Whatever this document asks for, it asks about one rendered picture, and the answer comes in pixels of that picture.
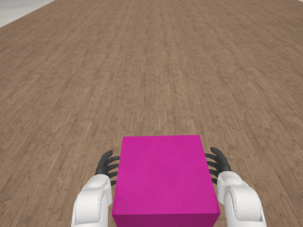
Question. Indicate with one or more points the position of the left robot hand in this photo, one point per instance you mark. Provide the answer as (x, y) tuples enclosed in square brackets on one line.
[(103, 167)]

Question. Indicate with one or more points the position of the right robot hand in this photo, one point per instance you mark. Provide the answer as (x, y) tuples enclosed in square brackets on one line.
[(221, 163)]

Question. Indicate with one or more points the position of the carton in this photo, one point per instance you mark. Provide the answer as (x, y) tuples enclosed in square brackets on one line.
[(164, 181)]

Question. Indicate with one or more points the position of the robot left forearm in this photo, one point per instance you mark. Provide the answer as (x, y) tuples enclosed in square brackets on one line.
[(91, 206)]

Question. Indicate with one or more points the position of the robot right forearm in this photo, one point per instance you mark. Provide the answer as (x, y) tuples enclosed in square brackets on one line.
[(242, 205)]

